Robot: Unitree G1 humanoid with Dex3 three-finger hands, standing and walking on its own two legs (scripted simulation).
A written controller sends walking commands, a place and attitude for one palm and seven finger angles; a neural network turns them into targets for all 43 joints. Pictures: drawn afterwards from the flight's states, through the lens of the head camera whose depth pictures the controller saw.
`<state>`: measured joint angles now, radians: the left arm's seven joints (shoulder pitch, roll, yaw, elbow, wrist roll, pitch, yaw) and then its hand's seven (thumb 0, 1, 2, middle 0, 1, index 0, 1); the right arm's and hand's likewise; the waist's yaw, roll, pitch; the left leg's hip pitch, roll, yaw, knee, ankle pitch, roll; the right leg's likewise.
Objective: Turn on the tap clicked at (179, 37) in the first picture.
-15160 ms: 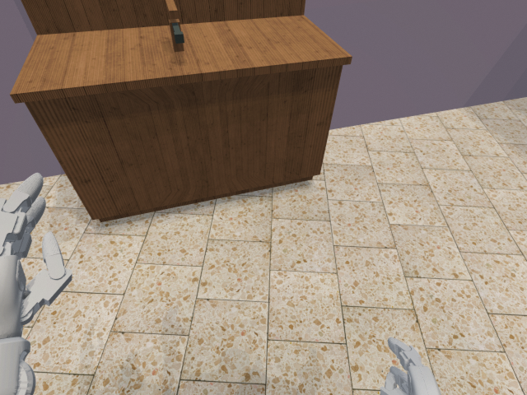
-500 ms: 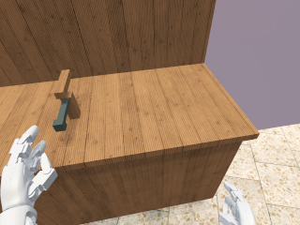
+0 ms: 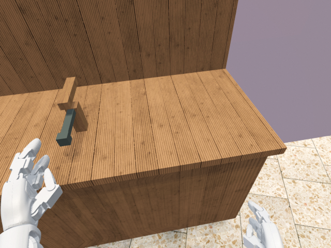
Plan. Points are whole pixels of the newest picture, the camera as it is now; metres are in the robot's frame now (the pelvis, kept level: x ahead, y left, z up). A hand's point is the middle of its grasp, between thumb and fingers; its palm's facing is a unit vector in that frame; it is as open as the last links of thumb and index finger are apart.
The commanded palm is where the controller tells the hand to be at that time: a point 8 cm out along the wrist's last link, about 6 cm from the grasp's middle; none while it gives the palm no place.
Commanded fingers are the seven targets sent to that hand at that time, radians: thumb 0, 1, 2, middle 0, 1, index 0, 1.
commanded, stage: reach beside the lever's end, fingers flat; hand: left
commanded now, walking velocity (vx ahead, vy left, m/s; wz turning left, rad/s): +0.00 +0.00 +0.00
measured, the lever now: (64, 139) +0.34 +0.32 +0.09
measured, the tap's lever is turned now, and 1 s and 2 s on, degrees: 0 0 0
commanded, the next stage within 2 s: none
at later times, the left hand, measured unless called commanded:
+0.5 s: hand (50, 178) +0.21 +0.27 +0.12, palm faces +0.51 -0.85 -0.12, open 7.5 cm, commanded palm +0.17 +0.31 +0.12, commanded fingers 0.00 0.90 0.90 -0.19 -0.27 -0.19 -0.27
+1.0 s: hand (50, 165) +0.25 +0.31 +0.10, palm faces +0.54 -0.84 -0.11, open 7.6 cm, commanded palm +0.22 +0.34 +0.10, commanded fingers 0.00 0.90 0.90 -0.17 -0.20 -0.17 -0.20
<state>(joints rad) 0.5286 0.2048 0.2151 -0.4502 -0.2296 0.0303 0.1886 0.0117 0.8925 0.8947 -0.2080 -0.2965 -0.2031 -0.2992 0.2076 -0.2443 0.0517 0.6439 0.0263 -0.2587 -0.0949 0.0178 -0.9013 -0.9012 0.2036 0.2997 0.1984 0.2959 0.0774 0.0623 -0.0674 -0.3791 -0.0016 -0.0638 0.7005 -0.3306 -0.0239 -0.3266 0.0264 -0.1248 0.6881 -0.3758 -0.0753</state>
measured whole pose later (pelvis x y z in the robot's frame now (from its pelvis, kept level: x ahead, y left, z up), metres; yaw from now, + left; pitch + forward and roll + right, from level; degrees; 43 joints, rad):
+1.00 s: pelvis +0.00 +0.02 +0.00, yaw -1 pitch +3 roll -1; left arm 0.18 0.26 0.37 0.03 -0.23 -0.09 0.14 0.01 0.89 0.89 -0.18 -0.22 -0.18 -0.23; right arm 0.19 -0.25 0.04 0.69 0.02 -0.21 -0.09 0.02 -0.90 -0.90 0.20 0.30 0.20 0.30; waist 0.04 0.05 -0.05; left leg -0.43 -0.01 -0.04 0.70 -0.32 0.00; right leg -0.38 0.02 -0.10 0.67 -0.35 -0.05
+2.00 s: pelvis +0.00 +0.03 -0.01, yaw -2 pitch +8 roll -2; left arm 0.01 0.32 0.48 0.33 -0.21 -0.23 0.06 0.01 0.89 0.89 -0.16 -0.15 -0.15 -0.15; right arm 0.25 -0.26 0.01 0.68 0.01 -0.13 -0.07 0.02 -0.90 -0.90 0.20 0.30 0.20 0.30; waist 0.00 0.04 -0.08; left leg -0.55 0.00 -0.03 0.78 -0.36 0.02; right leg -0.49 0.03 -0.09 0.73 -0.37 -0.04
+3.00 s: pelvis +0.00 +0.02 -0.01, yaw -1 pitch +7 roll -1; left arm -0.02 0.26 0.39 0.31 -0.19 -0.22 0.16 0.02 0.92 0.91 -0.16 -0.15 -0.15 -0.15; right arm 0.22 -0.25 0.02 0.68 0.01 -0.11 -0.07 0.02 -0.90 -0.90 0.20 0.30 0.20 0.30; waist 0.01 0.04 -0.09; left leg -0.55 0.00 -0.04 0.79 -0.36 0.00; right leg -0.49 0.03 -0.10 0.74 -0.38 -0.05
